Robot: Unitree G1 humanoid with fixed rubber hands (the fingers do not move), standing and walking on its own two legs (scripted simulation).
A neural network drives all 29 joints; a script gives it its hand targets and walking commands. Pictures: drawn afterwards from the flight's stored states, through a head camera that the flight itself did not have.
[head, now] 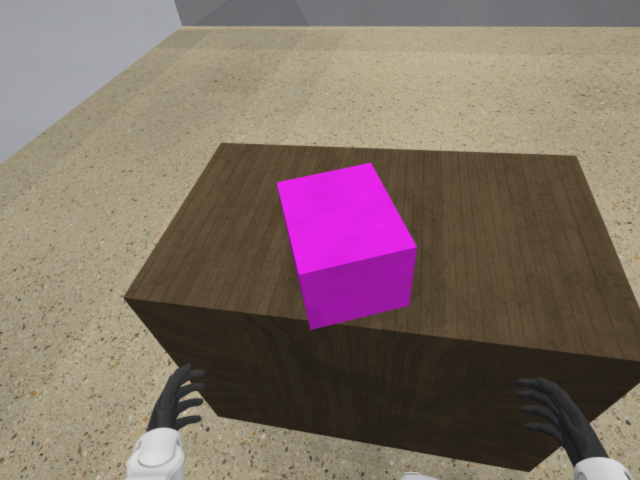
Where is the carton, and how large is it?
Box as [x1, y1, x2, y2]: [277, 163, 416, 329]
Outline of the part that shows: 370,163 277,182 289,241 310,329 408,305 416,246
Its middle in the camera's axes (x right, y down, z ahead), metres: +0.03 +0.01 +0.68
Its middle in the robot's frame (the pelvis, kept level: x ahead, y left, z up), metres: +0.50 +0.01 -0.03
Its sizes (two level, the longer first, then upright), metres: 0.215 0.174 0.151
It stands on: a pedestal, 0.64 m high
